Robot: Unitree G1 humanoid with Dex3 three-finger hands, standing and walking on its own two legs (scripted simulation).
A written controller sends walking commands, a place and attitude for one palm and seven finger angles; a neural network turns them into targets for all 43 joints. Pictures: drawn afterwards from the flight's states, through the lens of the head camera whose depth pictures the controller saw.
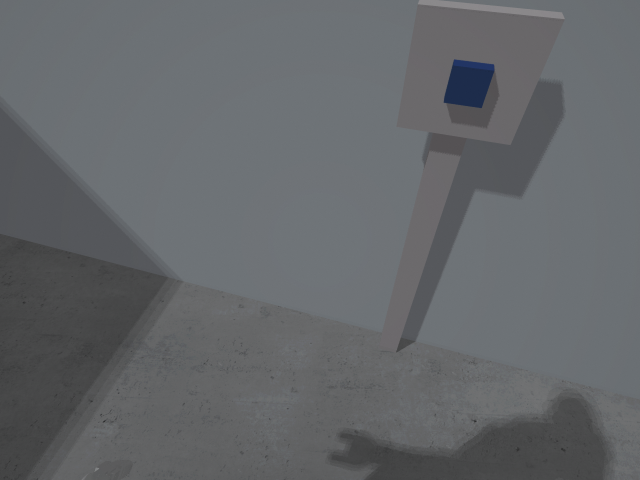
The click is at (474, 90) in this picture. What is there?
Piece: button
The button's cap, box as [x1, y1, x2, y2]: [444, 59, 493, 107]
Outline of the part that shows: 454,59 444,97 444,102 481,107 493,72 493,64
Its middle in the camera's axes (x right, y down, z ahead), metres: +0.23 -0.25 +0.61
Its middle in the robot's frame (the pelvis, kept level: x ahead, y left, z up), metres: +0.65 -0.20 +0.20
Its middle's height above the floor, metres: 0.97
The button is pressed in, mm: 0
